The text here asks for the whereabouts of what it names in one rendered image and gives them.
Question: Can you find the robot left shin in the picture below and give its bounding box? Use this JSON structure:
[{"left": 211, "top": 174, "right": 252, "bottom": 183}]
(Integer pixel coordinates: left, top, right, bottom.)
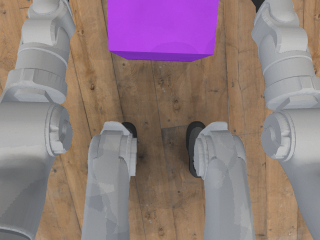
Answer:
[{"left": 87, "top": 121, "right": 130, "bottom": 167}]

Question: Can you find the left robot upper arm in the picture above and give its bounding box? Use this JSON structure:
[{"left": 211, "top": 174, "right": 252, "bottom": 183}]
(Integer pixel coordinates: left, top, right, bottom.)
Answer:
[{"left": 0, "top": 101, "right": 73, "bottom": 240}]

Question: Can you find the right robot upper arm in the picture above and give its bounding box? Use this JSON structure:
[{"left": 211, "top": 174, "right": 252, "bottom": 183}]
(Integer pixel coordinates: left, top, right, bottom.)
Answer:
[{"left": 260, "top": 108, "right": 320, "bottom": 240}]

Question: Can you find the robot right foot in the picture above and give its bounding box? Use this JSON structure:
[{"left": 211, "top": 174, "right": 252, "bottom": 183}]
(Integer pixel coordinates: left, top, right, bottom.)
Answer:
[{"left": 186, "top": 121, "right": 205, "bottom": 178}]

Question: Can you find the right robot hand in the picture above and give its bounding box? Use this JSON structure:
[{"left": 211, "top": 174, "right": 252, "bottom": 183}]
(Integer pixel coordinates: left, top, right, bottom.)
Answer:
[{"left": 251, "top": 0, "right": 265, "bottom": 13}]

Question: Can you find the carton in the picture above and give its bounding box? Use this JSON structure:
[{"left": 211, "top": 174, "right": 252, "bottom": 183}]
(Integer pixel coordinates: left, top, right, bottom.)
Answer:
[{"left": 107, "top": 0, "right": 219, "bottom": 62}]

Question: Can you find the robot left forearm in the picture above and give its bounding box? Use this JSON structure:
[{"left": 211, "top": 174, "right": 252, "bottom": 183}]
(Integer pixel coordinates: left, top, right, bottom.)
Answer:
[{"left": 0, "top": 0, "right": 76, "bottom": 105}]

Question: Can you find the robot right forearm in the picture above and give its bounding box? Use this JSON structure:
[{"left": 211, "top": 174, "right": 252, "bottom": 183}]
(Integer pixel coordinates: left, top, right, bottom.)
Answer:
[{"left": 251, "top": 0, "right": 320, "bottom": 111}]

